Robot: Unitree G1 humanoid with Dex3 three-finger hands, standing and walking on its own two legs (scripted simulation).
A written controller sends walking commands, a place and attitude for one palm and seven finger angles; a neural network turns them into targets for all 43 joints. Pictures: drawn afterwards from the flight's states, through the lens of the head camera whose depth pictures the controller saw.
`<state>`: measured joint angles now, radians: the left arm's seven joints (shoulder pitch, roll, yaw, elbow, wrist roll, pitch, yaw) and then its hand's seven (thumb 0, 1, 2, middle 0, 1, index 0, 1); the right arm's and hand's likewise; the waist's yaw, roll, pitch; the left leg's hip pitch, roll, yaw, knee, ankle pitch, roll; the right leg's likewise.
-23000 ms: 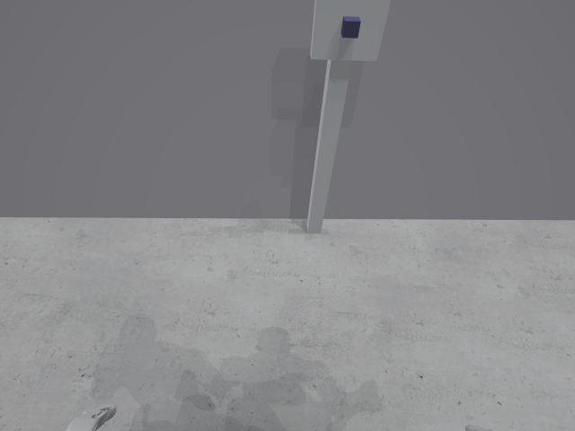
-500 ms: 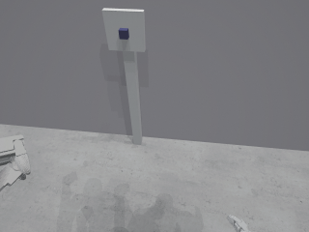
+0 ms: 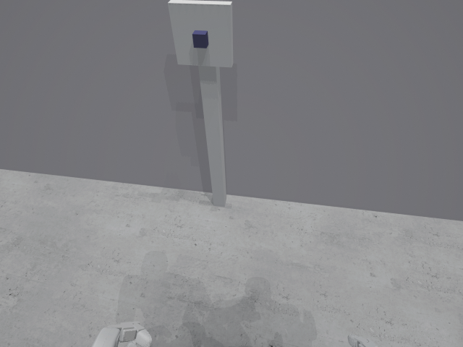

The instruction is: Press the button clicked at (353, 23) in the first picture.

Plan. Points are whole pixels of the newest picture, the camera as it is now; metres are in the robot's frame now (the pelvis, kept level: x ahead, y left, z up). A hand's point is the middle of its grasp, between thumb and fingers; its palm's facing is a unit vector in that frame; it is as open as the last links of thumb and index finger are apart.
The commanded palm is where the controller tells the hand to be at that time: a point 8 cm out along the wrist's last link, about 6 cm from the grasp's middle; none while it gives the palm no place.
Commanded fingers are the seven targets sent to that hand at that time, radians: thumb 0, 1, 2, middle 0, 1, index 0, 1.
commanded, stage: let the arm hang, fingers relaxed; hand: left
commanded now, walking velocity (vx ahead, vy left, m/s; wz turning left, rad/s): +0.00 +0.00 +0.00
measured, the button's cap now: (200, 38) +0.91 +0.11 +0.14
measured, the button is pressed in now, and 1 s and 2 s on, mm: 0 0 0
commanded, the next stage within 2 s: stand and wait in 0.86 s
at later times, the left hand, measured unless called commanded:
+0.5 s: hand out of the picture +0.01 +0.22 -0.15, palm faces +0.01 -0.97 -0.26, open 6.8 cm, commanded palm none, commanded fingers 0.00 0.90 0.90 -0.20 -0.30 -0.20 -0.30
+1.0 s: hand out of the picture +0.09 +0.22 -0.14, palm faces -0.02 -0.96 -0.26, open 7.3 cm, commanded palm none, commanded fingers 0.00 0.90 0.90 -0.20 -0.30 -0.20 -0.30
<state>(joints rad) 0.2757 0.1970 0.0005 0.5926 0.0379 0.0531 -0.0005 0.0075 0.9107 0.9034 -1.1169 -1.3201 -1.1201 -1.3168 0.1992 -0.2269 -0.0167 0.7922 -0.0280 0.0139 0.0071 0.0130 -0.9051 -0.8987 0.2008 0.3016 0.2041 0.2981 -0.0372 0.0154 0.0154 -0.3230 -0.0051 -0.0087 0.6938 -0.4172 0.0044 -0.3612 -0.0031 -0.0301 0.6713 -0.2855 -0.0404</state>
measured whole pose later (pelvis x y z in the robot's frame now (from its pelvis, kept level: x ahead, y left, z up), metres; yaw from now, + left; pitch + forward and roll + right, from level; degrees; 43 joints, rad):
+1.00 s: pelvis +0.03 +0.01 +0.02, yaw -2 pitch -1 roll +0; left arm 0.14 0.22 0.03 1.14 0.01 -0.01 0.01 0.00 0.91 0.90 -0.20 -0.30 -0.21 -0.30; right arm 0.22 -0.20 -0.02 1.11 -0.02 0.00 -0.02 0.01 -0.91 -0.90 0.20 0.30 0.20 0.30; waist -0.02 0.02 0.07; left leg -0.15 0.00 0.02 0.39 -0.22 0.00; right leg -0.20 0.01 0.00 0.39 -0.17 -0.02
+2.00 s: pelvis +0.05 +0.00 +0.03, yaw -2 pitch -1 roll +0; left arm 0.07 0.31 0.03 1.14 0.01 -0.03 0.00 0.00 0.91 0.90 -0.20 -0.30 -0.21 -0.30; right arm 0.13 -0.32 -0.02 1.12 -0.02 0.00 -0.01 0.01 -0.90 -0.90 0.20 0.30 0.21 0.30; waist -0.02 0.02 0.07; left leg -0.06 0.03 0.02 0.30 -0.21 -0.02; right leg -0.12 0.04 0.00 0.30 -0.16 -0.04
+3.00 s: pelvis +0.12 +0.00 +0.00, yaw -5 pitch +0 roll +0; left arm 0.26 0.17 0.05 1.15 0.01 -0.02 -0.01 0.00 0.91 0.90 -0.20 -0.30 -0.21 -0.30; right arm 0.34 -0.14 -0.02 1.16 -0.03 -0.02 -0.02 0.01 -0.90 -0.90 0.20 0.30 0.21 0.30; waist -0.01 0.01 0.07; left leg -0.09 0.05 0.07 0.56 -0.46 -0.02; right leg -0.19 0.05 0.00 0.62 -0.43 -0.06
